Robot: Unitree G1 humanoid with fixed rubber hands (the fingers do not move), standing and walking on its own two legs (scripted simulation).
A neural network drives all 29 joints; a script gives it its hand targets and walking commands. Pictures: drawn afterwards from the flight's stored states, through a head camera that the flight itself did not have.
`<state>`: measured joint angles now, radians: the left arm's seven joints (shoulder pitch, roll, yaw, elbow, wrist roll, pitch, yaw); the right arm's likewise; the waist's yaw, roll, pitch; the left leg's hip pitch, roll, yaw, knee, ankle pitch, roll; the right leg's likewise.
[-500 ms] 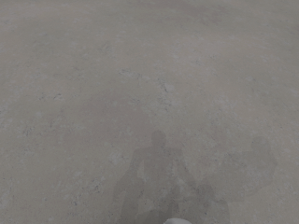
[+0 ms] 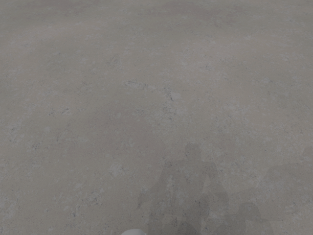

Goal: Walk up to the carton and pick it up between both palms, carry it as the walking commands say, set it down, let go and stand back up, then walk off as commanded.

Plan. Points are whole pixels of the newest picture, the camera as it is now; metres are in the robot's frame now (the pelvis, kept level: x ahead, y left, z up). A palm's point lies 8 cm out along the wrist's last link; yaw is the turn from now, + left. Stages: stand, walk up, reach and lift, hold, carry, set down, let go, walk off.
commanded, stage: walk off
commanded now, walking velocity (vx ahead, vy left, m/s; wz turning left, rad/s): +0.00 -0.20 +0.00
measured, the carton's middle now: out of the picture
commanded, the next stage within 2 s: stand in 1.88 s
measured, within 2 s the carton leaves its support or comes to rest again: neither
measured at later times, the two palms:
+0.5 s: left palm out of the picture +0.06 +0.12 -0.13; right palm out of the picture -0.02 -0.41 -0.16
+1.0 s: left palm out of the picture +0.01 +0.00 -0.15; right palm out of the picture -0.08 -0.50 -0.12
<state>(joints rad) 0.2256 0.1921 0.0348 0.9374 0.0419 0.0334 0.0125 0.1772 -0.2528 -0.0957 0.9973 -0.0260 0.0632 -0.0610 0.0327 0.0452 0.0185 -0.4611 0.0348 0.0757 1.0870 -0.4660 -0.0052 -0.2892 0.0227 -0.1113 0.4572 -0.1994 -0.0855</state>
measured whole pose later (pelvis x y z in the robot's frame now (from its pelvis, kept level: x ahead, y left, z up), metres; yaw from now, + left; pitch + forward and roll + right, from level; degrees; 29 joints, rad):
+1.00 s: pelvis -0.06 -0.25 +0.00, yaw -2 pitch -2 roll -2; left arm 0.21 0.26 0.08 0.95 0.04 0.07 -0.03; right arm 0.31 -0.19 -0.06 1.04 -0.03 0.00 -0.06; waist -0.02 -0.04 0.06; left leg -0.25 0.10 0.13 0.54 -0.25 0.01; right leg -0.49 0.01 0.04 1.04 -0.28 0.05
